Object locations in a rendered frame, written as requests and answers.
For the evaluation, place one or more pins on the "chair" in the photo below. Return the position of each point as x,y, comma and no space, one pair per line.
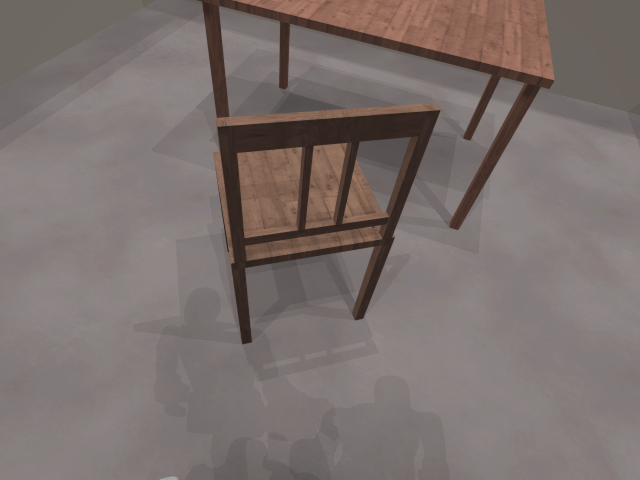
290,187

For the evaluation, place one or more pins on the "table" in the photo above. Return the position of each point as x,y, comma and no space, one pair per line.
504,38

